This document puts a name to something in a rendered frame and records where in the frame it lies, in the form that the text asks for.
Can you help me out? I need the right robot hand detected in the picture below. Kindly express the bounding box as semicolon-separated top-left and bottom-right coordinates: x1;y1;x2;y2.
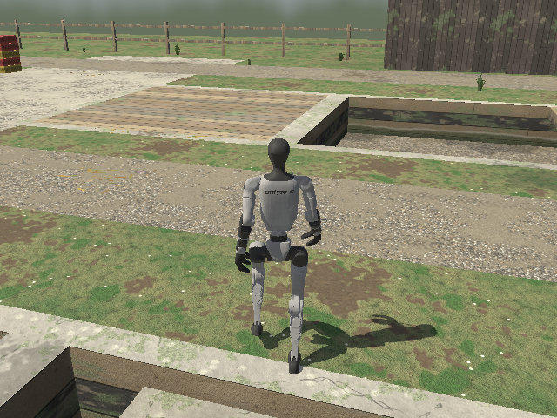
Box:
301;230;321;246

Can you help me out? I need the right robot upper arm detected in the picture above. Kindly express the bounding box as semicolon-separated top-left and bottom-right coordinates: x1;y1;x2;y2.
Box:
297;176;319;222

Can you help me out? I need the left robot upper arm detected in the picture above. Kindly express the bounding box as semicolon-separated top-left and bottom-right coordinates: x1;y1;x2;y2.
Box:
242;176;261;227

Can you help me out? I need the left robot forearm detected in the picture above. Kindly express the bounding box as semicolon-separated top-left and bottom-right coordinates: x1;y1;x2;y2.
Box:
236;214;252;254

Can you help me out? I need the robot torso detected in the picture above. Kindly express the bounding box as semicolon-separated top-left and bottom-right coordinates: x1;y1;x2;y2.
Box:
259;172;299;262

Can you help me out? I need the robot right shin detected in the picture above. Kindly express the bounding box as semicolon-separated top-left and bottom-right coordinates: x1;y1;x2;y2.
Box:
290;300;304;361

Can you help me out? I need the right robot forearm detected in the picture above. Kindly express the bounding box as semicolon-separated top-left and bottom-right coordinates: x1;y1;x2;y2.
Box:
309;209;322;236

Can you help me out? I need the left robot hand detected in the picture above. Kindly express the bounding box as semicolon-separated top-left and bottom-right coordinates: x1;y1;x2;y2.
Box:
235;252;251;273

